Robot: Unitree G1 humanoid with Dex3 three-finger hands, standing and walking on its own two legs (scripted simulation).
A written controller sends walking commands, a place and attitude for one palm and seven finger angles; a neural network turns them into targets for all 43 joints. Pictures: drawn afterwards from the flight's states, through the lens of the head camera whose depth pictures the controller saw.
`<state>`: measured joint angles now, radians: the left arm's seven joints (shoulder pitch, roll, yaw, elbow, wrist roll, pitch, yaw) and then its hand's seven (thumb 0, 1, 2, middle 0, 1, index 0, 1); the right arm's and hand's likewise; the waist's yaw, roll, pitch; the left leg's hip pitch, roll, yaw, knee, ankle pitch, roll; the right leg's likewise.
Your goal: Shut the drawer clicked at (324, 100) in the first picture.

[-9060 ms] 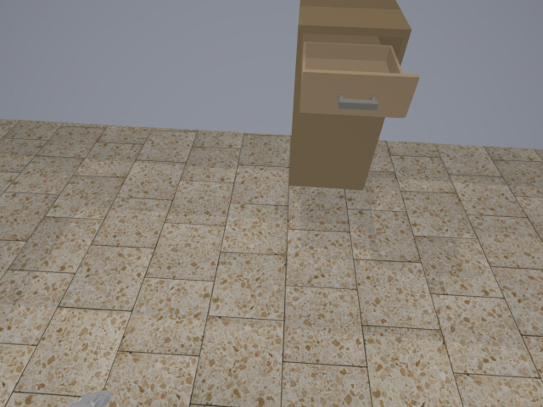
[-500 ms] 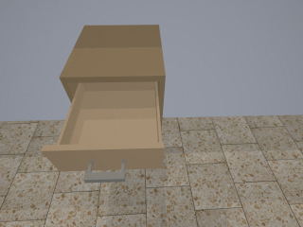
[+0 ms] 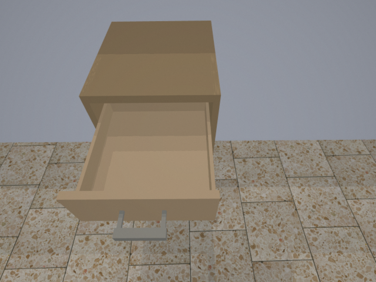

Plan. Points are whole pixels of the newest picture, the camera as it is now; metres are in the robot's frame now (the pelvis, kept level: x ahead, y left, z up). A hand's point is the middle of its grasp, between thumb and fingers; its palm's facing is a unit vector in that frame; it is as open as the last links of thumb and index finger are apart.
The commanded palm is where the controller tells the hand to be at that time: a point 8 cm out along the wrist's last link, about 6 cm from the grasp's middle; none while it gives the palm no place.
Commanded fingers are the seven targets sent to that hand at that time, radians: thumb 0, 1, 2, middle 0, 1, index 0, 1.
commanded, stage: shuffle to correct the standing spot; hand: left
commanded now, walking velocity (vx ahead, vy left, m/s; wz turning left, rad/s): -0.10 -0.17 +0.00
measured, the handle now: (141, 224) +0.25 +0.13 -0.06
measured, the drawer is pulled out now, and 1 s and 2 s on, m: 0.29 0.29 0.29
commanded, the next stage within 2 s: come to a stop and stand still in 0.48 s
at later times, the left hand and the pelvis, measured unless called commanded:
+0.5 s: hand out of the picture +0.05 +0.14 -0.17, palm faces +0.03 -0.95 -0.31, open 7.4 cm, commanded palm none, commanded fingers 0.00 0.90 0.90 -0.20 -0.30 -0.20 -0.30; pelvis +0.00 -0.07 -0.01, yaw +2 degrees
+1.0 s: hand out of the picture -0.04 +0.10 -0.16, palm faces +0.09 -0.96 -0.26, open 7.3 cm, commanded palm none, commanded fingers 0.00 0.90 0.90 -0.20 -0.30 -0.20 -0.30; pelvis -0.03 -0.09 +0.00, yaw +4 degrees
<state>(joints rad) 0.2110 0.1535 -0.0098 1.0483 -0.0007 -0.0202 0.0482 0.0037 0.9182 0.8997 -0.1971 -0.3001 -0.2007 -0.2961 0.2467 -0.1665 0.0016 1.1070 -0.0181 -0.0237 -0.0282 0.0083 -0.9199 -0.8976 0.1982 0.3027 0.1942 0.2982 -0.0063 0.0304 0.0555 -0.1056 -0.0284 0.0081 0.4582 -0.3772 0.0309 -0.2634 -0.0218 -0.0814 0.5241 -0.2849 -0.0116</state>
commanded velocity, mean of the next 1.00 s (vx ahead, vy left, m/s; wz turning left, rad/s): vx -0.03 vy -0.05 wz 0.06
